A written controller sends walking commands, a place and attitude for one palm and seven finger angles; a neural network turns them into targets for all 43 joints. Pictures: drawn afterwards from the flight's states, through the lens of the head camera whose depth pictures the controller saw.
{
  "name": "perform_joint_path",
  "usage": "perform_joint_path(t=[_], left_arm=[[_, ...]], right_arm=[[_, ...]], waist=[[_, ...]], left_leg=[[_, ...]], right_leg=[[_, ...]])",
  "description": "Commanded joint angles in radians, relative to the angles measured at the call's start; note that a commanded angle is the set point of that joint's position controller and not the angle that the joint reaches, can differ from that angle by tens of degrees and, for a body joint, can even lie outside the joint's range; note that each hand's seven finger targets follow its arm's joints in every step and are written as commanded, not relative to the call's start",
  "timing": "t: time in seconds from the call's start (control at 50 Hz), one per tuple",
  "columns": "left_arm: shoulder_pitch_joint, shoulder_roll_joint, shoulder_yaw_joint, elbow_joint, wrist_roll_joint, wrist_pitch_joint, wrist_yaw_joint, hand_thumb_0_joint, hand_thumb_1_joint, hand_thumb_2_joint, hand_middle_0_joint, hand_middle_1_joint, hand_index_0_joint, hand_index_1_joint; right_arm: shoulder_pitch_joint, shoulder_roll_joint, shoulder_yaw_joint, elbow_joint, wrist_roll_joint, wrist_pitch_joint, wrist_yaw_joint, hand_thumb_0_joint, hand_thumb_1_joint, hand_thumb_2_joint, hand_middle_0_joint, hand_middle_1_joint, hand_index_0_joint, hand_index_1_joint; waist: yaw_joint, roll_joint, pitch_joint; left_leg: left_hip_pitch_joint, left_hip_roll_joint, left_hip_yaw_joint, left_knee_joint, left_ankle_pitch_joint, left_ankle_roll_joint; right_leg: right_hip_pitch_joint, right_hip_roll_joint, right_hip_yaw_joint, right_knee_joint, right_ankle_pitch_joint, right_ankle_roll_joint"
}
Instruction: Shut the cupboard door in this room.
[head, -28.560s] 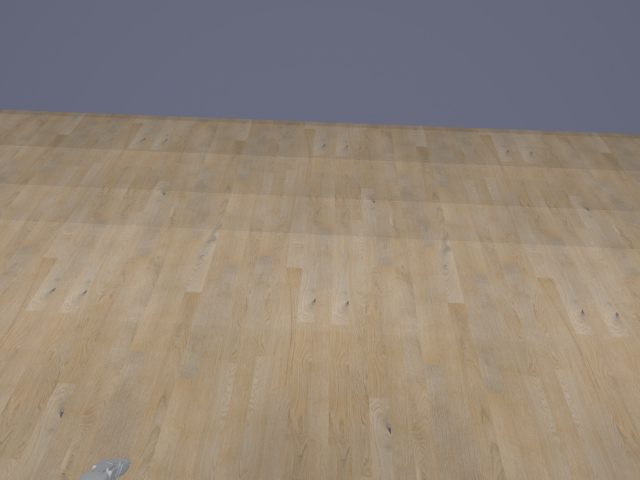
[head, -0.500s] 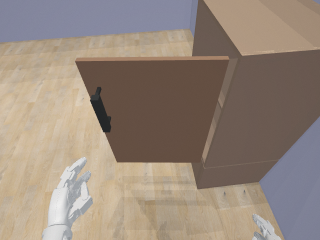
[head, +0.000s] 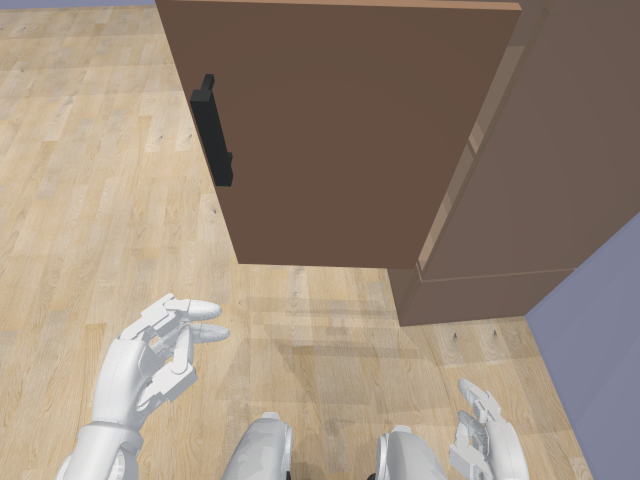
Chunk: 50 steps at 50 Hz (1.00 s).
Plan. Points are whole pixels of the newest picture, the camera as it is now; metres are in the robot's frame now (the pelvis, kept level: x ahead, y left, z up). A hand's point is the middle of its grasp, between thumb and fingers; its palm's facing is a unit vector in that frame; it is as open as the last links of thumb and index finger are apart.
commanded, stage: raise the hand and make a fist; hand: left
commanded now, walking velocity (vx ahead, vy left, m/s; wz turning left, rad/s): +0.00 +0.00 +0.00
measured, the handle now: (216, 133) +0.56 +0.20 +0.08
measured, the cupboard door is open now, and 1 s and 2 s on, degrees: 83 83 83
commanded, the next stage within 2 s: bring the fist close to the handle in 1.20 s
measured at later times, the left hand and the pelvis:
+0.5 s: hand (162, 345) +0.24 +0.19 +0.07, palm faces +0.06 -1.00 -0.03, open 3.1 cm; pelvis +0.03 +0.01 +0.02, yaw +0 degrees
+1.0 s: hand (171, 325) +0.26 +0.18 +0.09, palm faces +0.03 -1.00 -0.04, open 3.1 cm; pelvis +0.04 -0.01 +0.03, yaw +0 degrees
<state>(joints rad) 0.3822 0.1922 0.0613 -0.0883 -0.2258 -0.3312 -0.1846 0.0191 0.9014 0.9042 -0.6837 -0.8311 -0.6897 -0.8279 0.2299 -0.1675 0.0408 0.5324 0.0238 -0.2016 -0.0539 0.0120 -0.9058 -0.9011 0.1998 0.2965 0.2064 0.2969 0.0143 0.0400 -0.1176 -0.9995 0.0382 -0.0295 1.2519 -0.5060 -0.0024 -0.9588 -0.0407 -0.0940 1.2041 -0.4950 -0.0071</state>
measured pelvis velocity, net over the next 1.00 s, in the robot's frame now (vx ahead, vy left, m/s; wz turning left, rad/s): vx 0.04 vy -0.01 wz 0.00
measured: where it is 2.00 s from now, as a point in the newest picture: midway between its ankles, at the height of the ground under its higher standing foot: outside the picture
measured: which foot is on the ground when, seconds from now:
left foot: down 0.00-1.00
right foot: down 0.00-1.00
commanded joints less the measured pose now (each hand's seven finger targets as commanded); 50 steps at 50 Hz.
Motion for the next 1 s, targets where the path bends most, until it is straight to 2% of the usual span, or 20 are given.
perform_joint_path(t=[0.0,0.02,0.06,0.1,0.16,0.22,0.24,0.32,0.34,0.4,0.48,0.62,0.68,0.72,0.76,0.82,0.86,0.92,0.96,0.98], left_arm=[[0.02,0.083,0.094,-0.248,-0.013,-0.06,0.08,0.0,0.9,0.9,-0.86,-1.02,-0.86,-1.02],[0.027,0.096,0.108,-0.239,-0.01,-0.074,0.091,0.0,0.9,0.9,-0.878,-1.04,-0.878,-1.04],[0.031,0.064,0.066,-0.23,0.0,-0.11,0.098,0.0,0.9,0.9,-0.915,-1.08,-0.915,-1.08],[0.029,0.058,0.051,-0.202,0.002,-0.132,0.087,0.0,0.9,0.9,-0.952,-1.12,-0.952,-1.12],[0.039,0.072,0.049,-0.216,0.004,-0.143,0.061,0.0,0.9,0.9,-1.007,-1.18,-1.007,-1.18],[0.044,0.099,0.075,-0.23,-0.003,-0.135,0.052,0.0,0.9,0.9,-1.062,-1.24,-1.062,-1.24],[0.041,0.094,0.07,-0.259,-0.005,-0.137,0.051,0.0,0.9,0.9,-1.08,-1.26,-1.08,-1.26],[0.049,0.114,0.109,-0.25,-0.016,-0.131,0.056,0.0,0.9,0.9,-1.153,-1.34,-1.153,-1.34],[0.045,0.101,0.095,-0.261,-0.013,-0.134,0.052,0.0,0.9,0.9,-1.172,-1.36,-1.172,-1.36],[0.045,0.085,0.083,-0.233,-0.019,-0.124,0.037,0.0,0.9,0.9,-1.227,-1.42,-1.227,-1.42],[0.024,0.105,0.095,-0.244,-0.024,-0.11,0.009,0.0,0.9,0.9,-1.3,-1.5,-1.3,-1.5],[-0.017,0.139,0.145,-0.199,-0.049,-0.087,-0.017,0.0,0.9,0.9,-1.3,-1.5,-1.3,-1.5],[-0.036,0.128,0.145,-0.198,-0.063,-0.092,-0.03,0.0,0.9,0.9,-1.3,-1.5,-1.3,-1.5],[-0.038,0.156,0.168,-0.179,-0.064,-0.088,-0.034,0.0,0.9,0.9,-1.3,-1.5,-1.3,-1.5],[-0.053,0.139,0.153,-0.177,-0.068,-0.086,-0.042,0.0,0.9,0.9,-1.3,-1.5,-1.3,-1.5],[-0.035,0.158,0.175,-0.145,-0.074,-0.08,-0.045,0.0,0.9,0.9,-1.3,-1.5,-1.3,-1.5],[-0.037,0.136,0.159,-0.156,-0.075,-0.089,-0.044,0.0,0.9,0.9,-1.3,-1.5,-1.3,-1.5],[-0.045,0.153,0.173,-0.132,-0.077,-0.096,-0.037,0.0,0.9,0.9,-1.3,-1.5,-1.3,-1.5],[-0.053,0.144,0.164,-0.137,-0.073,-0.112,-0.034,0.0,0.9,0.9,-1.3,-1.5,-1.3,-1.5],[-0.056,0.141,0.162,-0.14,-0.074,-0.118,-0.033,0.0,0.9,0.9,-1.3,-1.5,-1.3,-1.5]], right_arm=[[-0.071,-0.166,-0.082,-0.19,-0.005,-0.067,-0.015,0.0,-0.9,-0.9,0.2,0.3,0.2,0.3],[-0.074,-0.167,-0.08,-0.187,-0.011,-0.068,-0.014,0.0,-0.9,-0.9,0.2,0.3,0.2,0.3],[-0.061,-0.17,-0.08,-0.18,-0.015,-0.073,-0.006,0.0,-0.9,-0.9,0.2,0.3,0.2,0.3],[-0.052,-0.181,-0.085,-0.177,-0.014,-0.075,-0.004,0.0,-0.9,-0.9,0.2,0.3,0.2,0.3],[-0.043,-0.191,-0.089,-0.183,-0.012,-0.075,-0.004,0.0,-0.9,-0.9,0.2,0.3,0.2,0.3],[-0.034,-0.195,-0.093,-0.188,-0.009,-0.065,-0.007,0.0,-0.9,-0.9,0.2,0.3,0.2,0.3],[-0.033,-0.194,-0.093,-0.193,-0.009,-0.063,-0.007,0.0,-0.9,-0.9,0.2,0.3,0.2,0.3],[-0.023,-0.191,-0.096,-0.19,-0.013,-0.043,-0.008,0.0,-0.9,-0.9,0.2,0.3,0.2,0.3],[-0.022,-0.189,-0.095,-0.195,-0.012,-0.041,-0.006,0.0,-0.9,-0.9,0.2,0.3,0.2,0.3],[-0.014,-0.189,-0.093,-0.196,-0.012,-0.027,-0.002,0.0,-0.9,-0.9,0.2,0.3,0.2,0.3],[-0.013,-0.191,-0.09,-0.203,-0.01,-0.017,-0.003,0.0,-0.9,-0.9,0.2,0.3,0.2,0.3],[-0.013,-0.189,-0.082,-0.198,-0.007,-0.007,-0.011,0.0,-0.9,-0.9,0.2,0.3,0.2,0.3],[-0.013,-0.187,-0.081,-0.193,-0.003,-0.01,-0.01,0.0,-0.9,-0.9,0.2,0.3,0.2,0.3],[-0.015,-0.192,-0.082,-0.19,-0.003,-0.01,-0.013,0.0,-0.9,-0.9,0.2,0.3,0.2,0.3],[-0.011,-0.189,-0.081,-0.187,0.001,-0.012,-0.013,0.0,-0.9,-0.9,0.2,0.3,0.2,0.3],[-0.017,-0.191,-0.082,-0.183,0.002,-0.014,-0.015,0.0,-0.9,-0.9,0.2,0.3,0.2,0.3],[-0.016,-0.189,-0.085,-0.183,0.004,-0.016,-0.013,0.0,-0.9,-0.9,0.2,0.3,0.2,0.3],[-0.022,-0.192,-0.085,-0.181,0.004,-0.015,-0.013,0.0,-0.9,-0.9,0.2,0.3,0.2,0.3],[-0.024,-0.192,-0.088,-0.183,0.004,-0.017,-0.012,0.0,-0.9,-0.9,0.2,0.3,0.2,0.3],[-0.025,-0.191,-0.087,-0.182,0.004,-0.02,-0.011,0.0,-0.9,-0.9,0.2,0.3,0.2,0.3]], waist=[[0.011,-0.026,-0.238],[0.018,-0.018,-0.228],[0.001,-0.01,-0.207],[-0.014,-0.046,-0.179],[-0.009,-0.004,-0.199],[-0.003,-0.002,-0.211],[-0.001,0.025,-0.229],[-0.001,0.009,-0.229],[-0.004,0.031,-0.231],[-0.017,0.027,-0.211],[-0.016,0.038,-0.234],[-0.013,0.003,-0.214],[-0.011,0.002,-0.235],[-0.004,-0.006,-0.237],[-0.012,-0.013,-0.236],[0.0,-0.014,-0.223],[-0.006,-0.027,-0.232],[-0.002,-0.039,-0.193],[-0.006,-0.049,-0.203],[-0.005,-0.03,-0.205]], left_leg=[[0.171,-0.038,-0.038,-0.286,0.02,0.017],[0.164,-0.039,-0.04,-0.287,0.031,0.016],[0.17,-0.037,-0.039,-0.289,0.028,0.013],[0.15,-0.036,-0.038,-0.283,0.009,0.013],[0.176,-0.037,-0.035,-0.29,0.029,0.013],[0.193,-0.037,-0.037,-0.297,0.064,0.013],[0.211,-0.038,-0.036,-0.299,0.087,0.012],[0.226,-0.038,-0.03,-0.284,0.162,0.012],[0.243,-0.037,-0.026,-0.284,0.177,0.009],[0.247,-0.038,-0.022,-0.28,0.191,0.008],[0.267,-0.038,-0.019,-0.277,0.227,0.009],[0.252,-0.042,-0.013,-0.273,0.243,0.013],[0.258,-0.044,-0.008,-0.274,0.248,0.012],[0.247,-0.045,-0.006,-0.273,0.253,0.015],[0.253,-0.044,-0.001,-0.277,0.25,0.015],[0.239,-0.047,0.0,-0.283,0.243,0.016],[0.254,-0.046,0.002,-0.288,0.253,0.016],[0.212,-0.048,0.005,-0.284,0.203,0.015],[0.215,-0.049,0.009,-0.282,0.193,0.018],[0.215,-0.05,0.011,-0.281,0.191,0.017]], right_leg=[[0.168,0.05,0.024,-0.22,-0.053,-0.017],[0.171,0.053,0.021,-0.211,-0.043,-0.021],[0.146,0.05,0.015,-0.206,-0.038,-0.021],[0.131,0.049,0.018,-0.212,-0.054,-0.019],[0.144,0.048,0.019,-0.208,-0.026,-0.025],[0.172,0.054,0.017,-0.209,0.008,-0.026],[0.177,0.051,0.014,-0.204,0.033,-0.027],[0.204,0.059,0.013,-0.205,0.105,-0.027],[0.198,0.057,0.01,-0.203,0.121,-0.026],[0.199,0.06,0.009,-0.212,0.147,-0.024],[0.228,0.059,0.014,-0.215,0.19,-0.025],[0.269,0.062,0.027,-0.236,0.223,-0.022],[0.29,0.057,0.037,-0.246,0.232,-0.019],[0.306,0.057,0.043,-0.248,0.236,-0.02],[0.312,0.052,0.049,-0.261,0.237,-0.016],[0.33,0.051,0.06,-0.273,0.222,-0.018],[0.33,0.048,0.056,-0.271,0.24,-0.014],[0.325,0.043,0.079,-0.293,0.157,-0.014],[0.318,0.039,0.089,-0.299,0.141,-0.011],[0.316,0.037,0.093,-0.298,0.138,-0.011]])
